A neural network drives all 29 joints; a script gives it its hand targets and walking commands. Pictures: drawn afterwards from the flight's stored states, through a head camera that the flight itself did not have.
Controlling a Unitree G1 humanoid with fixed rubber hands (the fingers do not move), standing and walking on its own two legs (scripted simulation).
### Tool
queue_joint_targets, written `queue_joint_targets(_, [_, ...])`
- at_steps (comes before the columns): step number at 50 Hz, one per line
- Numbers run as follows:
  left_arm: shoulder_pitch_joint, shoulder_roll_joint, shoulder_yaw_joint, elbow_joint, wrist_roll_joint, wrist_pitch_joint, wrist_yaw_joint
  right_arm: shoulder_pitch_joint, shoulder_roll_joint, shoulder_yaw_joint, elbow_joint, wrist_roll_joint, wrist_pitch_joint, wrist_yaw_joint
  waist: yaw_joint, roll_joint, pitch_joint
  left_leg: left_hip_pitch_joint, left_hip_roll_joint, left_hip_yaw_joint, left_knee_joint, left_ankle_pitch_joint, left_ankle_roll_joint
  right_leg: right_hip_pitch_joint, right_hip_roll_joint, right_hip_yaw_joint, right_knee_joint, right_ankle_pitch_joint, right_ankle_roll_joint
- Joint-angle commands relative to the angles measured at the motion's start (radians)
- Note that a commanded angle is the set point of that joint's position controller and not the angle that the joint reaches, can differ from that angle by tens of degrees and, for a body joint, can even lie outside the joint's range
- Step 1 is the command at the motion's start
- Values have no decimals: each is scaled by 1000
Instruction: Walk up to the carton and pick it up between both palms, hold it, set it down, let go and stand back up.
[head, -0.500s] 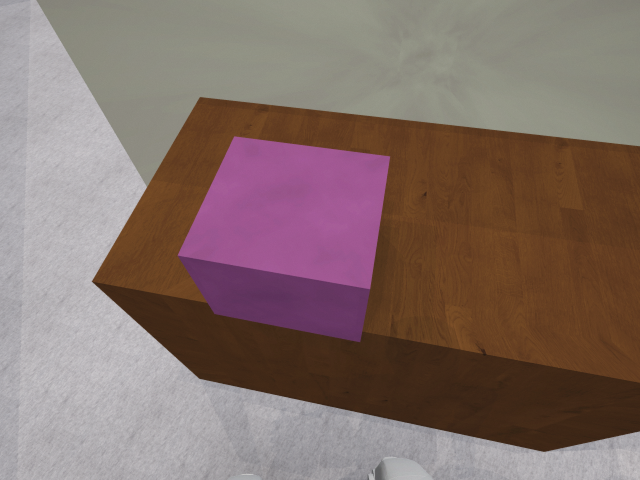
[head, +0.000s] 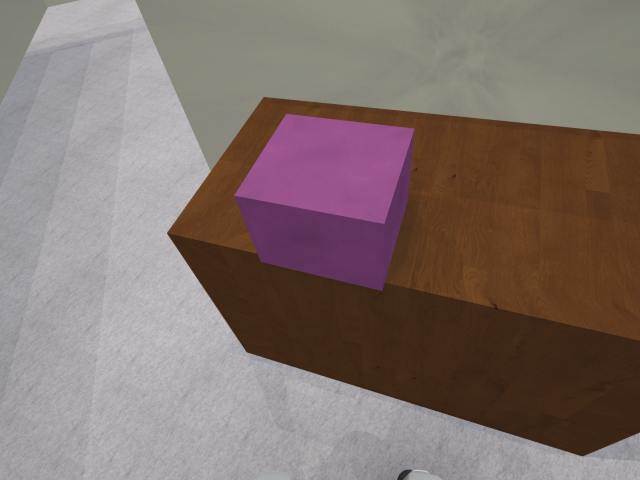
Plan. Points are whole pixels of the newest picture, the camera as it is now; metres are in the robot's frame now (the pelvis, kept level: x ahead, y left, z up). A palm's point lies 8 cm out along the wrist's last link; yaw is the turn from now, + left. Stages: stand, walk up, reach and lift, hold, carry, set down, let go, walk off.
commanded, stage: walk up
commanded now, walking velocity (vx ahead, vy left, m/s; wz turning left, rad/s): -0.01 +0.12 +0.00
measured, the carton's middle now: (332, 199) +0.56 +0.02 -0.03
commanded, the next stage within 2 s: none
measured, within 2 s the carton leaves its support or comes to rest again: neither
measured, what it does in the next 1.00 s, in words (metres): steps on the spot: left foot, then right foot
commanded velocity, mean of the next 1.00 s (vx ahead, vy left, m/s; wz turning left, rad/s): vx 0.15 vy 0.02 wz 0.00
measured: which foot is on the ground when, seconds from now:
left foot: up 0.00-0.10, down 0.12-0.62, up 0.64-0.98, down 1.00-1.00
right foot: down 0.00-0.10, up 0.12-0.58, down 0.60-1.00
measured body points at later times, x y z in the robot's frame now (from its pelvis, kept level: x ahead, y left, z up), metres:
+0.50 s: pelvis -0.06 +0.06 +0.01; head -0.06 +0.06 +0.46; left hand -0.04 +0.31 -0.14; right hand -0.12 -0.14 -0.14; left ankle -0.08 +0.16 -0.74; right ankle -0.13 -0.05 -0.69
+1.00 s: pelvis +0.06 +0.05 -0.02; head +0.10 +0.06 +0.43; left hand -0.06 +0.24 -0.17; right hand +0.12 -0.17 -0.17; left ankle +0.17 +0.15 -0.74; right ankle -0.08 -0.06 -0.73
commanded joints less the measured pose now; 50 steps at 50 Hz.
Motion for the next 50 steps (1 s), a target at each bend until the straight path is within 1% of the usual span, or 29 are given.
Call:
queue_joint_targets(1, [18, 258, 64, -49, 21, 15, -3, 134, -16, 10, -17, 12, -31, 2, -33, -438, -73, 177, 39, 46, -346, -81, 60, 40, -168, 255, -343, -380, -89])
queue_joint_targets(3, [35, 202, 56, -11, -7, 35, -5, 216, 42, 26, 12, 19, -66, -5, -77, -455, -115, 375, 13, 100, -561, 78, 89, -24, -50, 152, -320, -416, -83])
queue_joint_targets(4, [48, 184, 48, -3, -15, 39, -5, 263, 42, 24, 42, 16, -89, -18, -91, -251, -95, 388, 5, 83, -636, 82, 81, -69, 11, 80, -178, -452, -70])
queue_joint_targets(5, [65, 156, 37, -9, -12, 43, -11, 292, 3, 26, 64, 9, -100, -27, -80, 36, -42, 338, 90, -12, -767, -52, 69, -101, 61, 7, -12, -442, -65])
queue_joint_targets(6, [52, 83, 26, -28, -2, 47, -13, 292, -83, 20, 44, 6, -110, -28, -103, 287, -9, 217, 347, -341, -907, -309, 76, -204, 133, -44, 207, -478, -33])
queue_joint_targets(7, [60, 61, 24, -32, 13, 50, -14, 194, -97, 27, 14, 16, -107, -34, -54, 257, 98, -47, 398, -373, -1000, -478, 78, -161, 130, 67, 258, -404, -32])
queue_joint_targets(8, [55, 75, 22, -58, 0, 57, -21, 153, -128, 7, 32, 9, -99, -36, -49, 405, 151, -255, 417, -407, -1071, -649, 160, -65, 113, 100, 377, -377, -20])
queue_joint_targets(11, [186, 94, 22, 61, 1, 51, -53, -45, -1, 60, -28, -2, -118, -37, 57, 260, 197, -157, 188, -110, -967, -166, 60, 3, 122, 15, 506, -200, -6])
queue_joint_targets(12, [192, 95, 28, 66, 5, 45, -52, -14, -2, 58, -33, -1, -126, -40, 55, 172, 181, -51, 189, -106, -923, -76, 63, -44, 115, 17, 506, -166, 2])
queue_joint_targets(13, [191, 84, 21, 76, 7, 38, -48, 16, -20, 44, -18, 9, -132, -38, 48, 182, 167, -18, 190, -85, -911, -79, 45, -50, 94, -7, 508, -149, 14])
queue_joint_targets(17, [-36, 100, 14, -29, 6, 14, -57, 263, 7, 33, 81, 17, -142, -37, -63, 275, 164, 126, 257, -213, -960, -326, 198, -161, 62, -94, 475, -215, 51])
queue_joint_targets(19, [-100, 80, 11, -31, 12, -10, -55, 384, 20, 36, 124, 9, -164, -47, -99, 115, 171, 259, 298, -281, -949, -177, 256, -208, 42, -76, 375, -281, 30])
queue_joint_targets(24, [-73, 28, -3, 12, -8, -41, -33, 409, -54, 11, 124, -4, -194, -43, -129, -43, 5, 493, 428, -373, -843, 118, 321, -138, 21, -31, 132, -345, -12])
queue_joint_targets(25, [-78, 24, -9, -6, -13, -54, -37, 379, -47, 14, 137, 3, -184, -43, -91, 54, -7, 414, 347, -294, -818, 139, 316, -46, 27, -41, 82, -357, -27])
queue_joint_targets(26, [-46, 31, 0, 1, -22, -60, -36, 355, -23, 19, 128, 8, -171, -39, -67, 64, -14, 383, 304, -238, -781, 172, 294, 32, 59, -70, -29, -407, -46])
queue_joint_targets(28, [86, 6, -7, 64, -37, -60, -28, 317, 2, 21, 123, 10, -167, -30, -19, 37, -7, 232, 258, -187, -703, 160, 242, 262, 85, -107, -234, -208, -57])
queue_joint_targets(30, [203, 43, -1, 113, -22, -63, -16, 269, 78, 37, 109, 16, -170, -21, 28, -91, -26, -142, 148, -75, -556, 45, 166, 659, -21, -2, -208, -136, -55])
queue_joint_targets(31, [266, 125, 16, 114, -14, -55, -14, 218, 122, 50, 72, 24, -177, -20, 54, -293, -47, -304, 47, 70, -374, -24, 122, 750, -186, 202, -292, -353, -100])
queue_joint_targets(32, [264, 161, 22, 108, 2, -45, -14, 179, 115, 46, 62, 6, -172, -20, 66, -295, 27, -395, 43, 113, -221, -143, 99, 619, -339, 396, -411, -531, -162])
queue_joint_targets(33, [238, 168, 26, 110, 9, -42, -11, 111, 64, 40, 37, -17, -165, -11, 67, -267, 133, -345, 119, 74, -157, -75, 84, 423, -369, 407, -437, -573, -189])
queue_joint_targets(35, [150, 91, -1, 73, 2, -63, -18, 165, 111, 54, 74, -16, -163, 4, 6, -130, 207, -299, 142, 48, -117, -8, 79, 345, -295, 292, -417, -293, -176])
queue_joint_targets(38, [124, 103, -7, 70, -3, -80, -20, 262, 142, 58, 118, -18, -164, 12, -59, -146, 173, -280, 118, 88, -60, 128, 73, 379, -198, 69, -344, 119, -123])
queue_joint_targets(42, [205, 61, -21, 124, -3, -96, -28, 127, 115, 55, 44, -11, -148, 16, -41, -177, 172, -158, 121, 130, -140, 252, 61, 255, -125, -48, -294, 340, -108])
queue_joint_targets(44, [148, 16, -44, 104, -14, -87, -17, 133, 112, 59, 37, 20, -158, 5, -76, -247, 166, -21, 53, 167, -263, 257, 84, 198, -56, -119, -178, 728, -101])
queue_joint_targets(45, [170, 30, -45, 117, -12, -85, -11, 136, 122, 59, 42, 19, -159, -4, -75, -237, 150, 23, 42, 169, -279, 269, 93, 192, -74, -105, -145, 760, -112])
queue_joint_targets(47, [186, 58, -32, 117, -13, -83, -10, 191, 124, 58, 59, 5, -155, -13, -75, -262, 100, 132, 12, 198, -358, 352, 120, 187, -68, -84, -48, 725, -119])
queue_joint_targets(48, [194, 64, -34, 121, -16, -84, -9, 262, 101, 46, 77, 6, -160, -17, -110, -245, 65, 220, 20, 179, -423, 432, 131, 180, -70, -73, 7, 656, -102])
queue_joint_targets(49, [203, 68, -32, 129, -22, -84, -12, 327, 58, 31, 96, -1, -170, -21, -144, -178, 10, 324, 52, 152, -532, 601, 145, 176, -28, -82, 121, 444, -66])
queue_joint_targets(50, [246, 46, -35, 119, -30, -83, -15, 386, -3, 16, 116, -3, -178, -26, -150, -45, -69, 463, 171, 77, -492, 889, 158, 115, 24, -97, 213, 144, -38])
